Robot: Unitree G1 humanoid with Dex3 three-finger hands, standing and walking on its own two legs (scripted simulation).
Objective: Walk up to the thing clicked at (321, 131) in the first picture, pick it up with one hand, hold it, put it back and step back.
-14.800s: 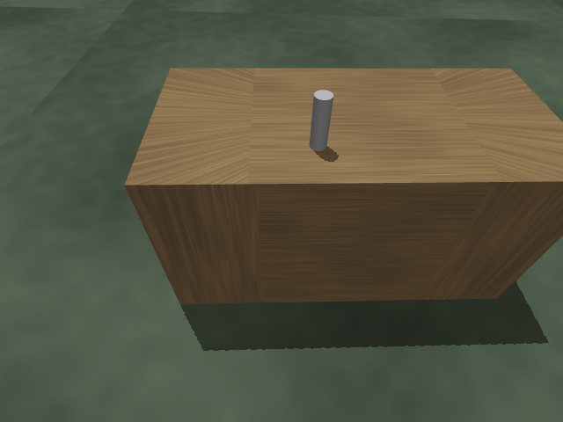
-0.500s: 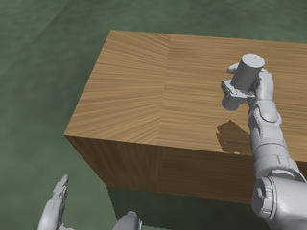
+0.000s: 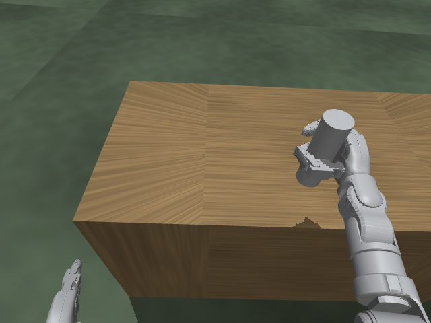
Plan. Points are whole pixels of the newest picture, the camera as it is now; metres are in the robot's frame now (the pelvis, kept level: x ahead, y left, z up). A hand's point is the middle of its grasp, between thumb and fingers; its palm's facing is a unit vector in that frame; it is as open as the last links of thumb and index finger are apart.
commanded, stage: lift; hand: right
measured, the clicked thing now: (321, 152) +0.39 -0.16 +0.14
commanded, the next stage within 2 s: hold in 0.56 s
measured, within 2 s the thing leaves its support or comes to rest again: neither
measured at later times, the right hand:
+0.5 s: hand (333, 157) +0.36 -0.16 +0.16, palm faces +0.03 +1.00 -0.02, open 6.4 cm
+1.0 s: hand (341, 161) +0.33 -0.17 +0.18, palm faces +0.01 +1.00 -0.03, open 6.4 cm
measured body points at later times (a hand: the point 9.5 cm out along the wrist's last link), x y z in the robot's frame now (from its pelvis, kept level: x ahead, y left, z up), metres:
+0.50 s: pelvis +0.01 +0.00 +0.01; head +0.00 +0.01 +0.46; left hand +0.16 +0.26 -0.06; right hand +0.35 -0.22 +0.17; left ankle +0.05 +0.13 -0.72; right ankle -0.03 -0.14 -0.72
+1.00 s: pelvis +0.01 +0.00 +0.01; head +0.00 +0.02 +0.46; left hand +0.17 +0.26 -0.07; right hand +0.33 -0.22 +0.18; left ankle +0.05 +0.13 -0.72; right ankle -0.03 -0.14 -0.72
